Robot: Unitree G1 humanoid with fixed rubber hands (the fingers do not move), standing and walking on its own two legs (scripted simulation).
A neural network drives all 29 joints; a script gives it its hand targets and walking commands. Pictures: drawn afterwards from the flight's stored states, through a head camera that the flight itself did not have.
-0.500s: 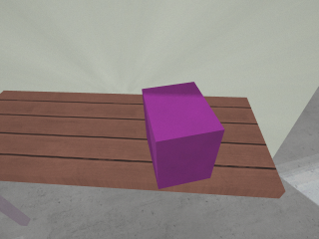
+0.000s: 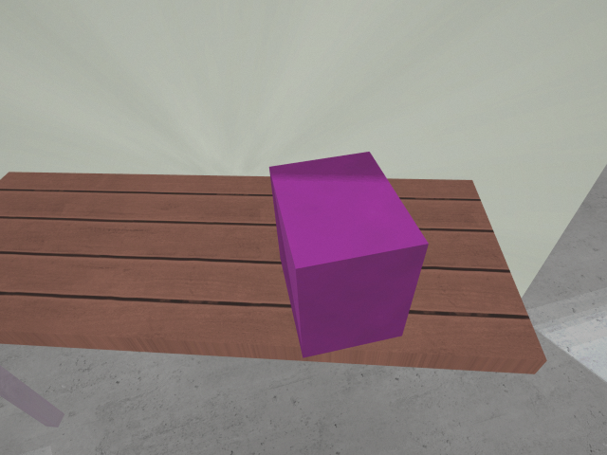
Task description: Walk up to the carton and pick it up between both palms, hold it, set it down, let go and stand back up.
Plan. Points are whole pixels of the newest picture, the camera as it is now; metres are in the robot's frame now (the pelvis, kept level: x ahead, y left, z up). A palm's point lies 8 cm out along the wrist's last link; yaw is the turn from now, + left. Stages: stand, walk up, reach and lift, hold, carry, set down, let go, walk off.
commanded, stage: stand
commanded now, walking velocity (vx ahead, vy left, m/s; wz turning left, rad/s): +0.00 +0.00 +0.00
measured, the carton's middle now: (336, 252) +0.46 +0.02 +0.01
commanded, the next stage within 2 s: none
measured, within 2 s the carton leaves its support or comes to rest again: neither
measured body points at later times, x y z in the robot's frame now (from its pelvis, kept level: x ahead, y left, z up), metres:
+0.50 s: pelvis +0.00 +0.00 +0.00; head -0.01 +0.00 +0.45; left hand +0.03 +0.28 -0.14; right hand +0.11 -0.24 -0.12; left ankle +0.03 +0.13 -0.74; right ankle +0.01 -0.12 -0.74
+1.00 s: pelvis +0.00 +0.00 +0.00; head -0.01 +0.00 +0.45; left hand +0.02 +0.28 -0.14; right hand +0.11 -0.24 -0.12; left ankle +0.03 +0.13 -0.74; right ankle +0.01 -0.12 -0.74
